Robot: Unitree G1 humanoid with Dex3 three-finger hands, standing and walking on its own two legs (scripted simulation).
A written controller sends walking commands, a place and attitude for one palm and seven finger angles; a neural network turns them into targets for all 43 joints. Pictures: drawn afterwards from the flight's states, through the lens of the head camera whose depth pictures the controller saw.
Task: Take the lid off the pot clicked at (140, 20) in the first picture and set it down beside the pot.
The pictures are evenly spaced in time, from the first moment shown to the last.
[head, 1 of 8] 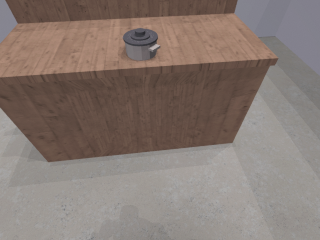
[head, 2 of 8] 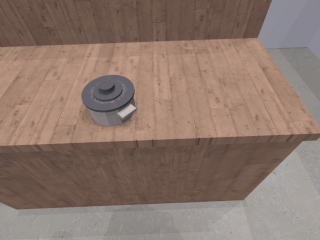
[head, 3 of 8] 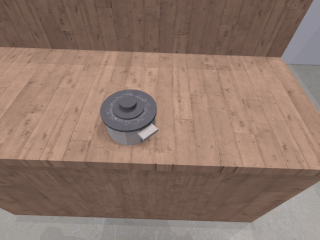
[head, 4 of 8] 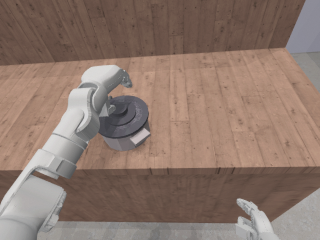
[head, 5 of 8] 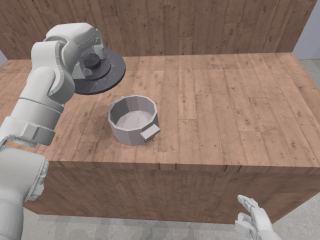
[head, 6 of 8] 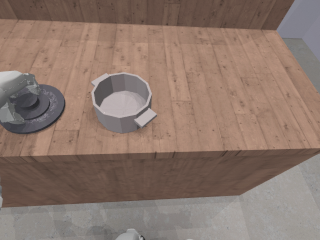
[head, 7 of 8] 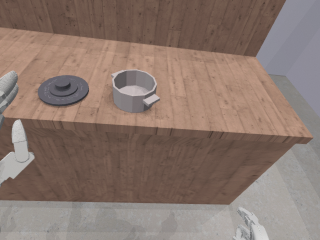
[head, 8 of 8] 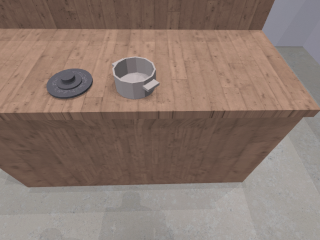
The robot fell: no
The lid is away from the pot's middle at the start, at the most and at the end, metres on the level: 0.00 0.24 0.24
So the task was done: yes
